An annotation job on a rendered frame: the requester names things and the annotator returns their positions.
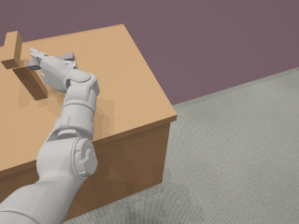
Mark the counter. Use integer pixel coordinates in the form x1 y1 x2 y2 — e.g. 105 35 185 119
0 24 178 222

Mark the robot left forearm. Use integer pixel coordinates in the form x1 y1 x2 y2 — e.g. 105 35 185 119
36 69 100 173

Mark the tap lever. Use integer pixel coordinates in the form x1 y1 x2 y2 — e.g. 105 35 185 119
27 52 76 71

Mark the left robot hand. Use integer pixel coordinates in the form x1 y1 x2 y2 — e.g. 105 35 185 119
30 48 78 93

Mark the left robot upper arm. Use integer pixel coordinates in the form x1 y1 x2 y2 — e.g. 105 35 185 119
0 136 98 224

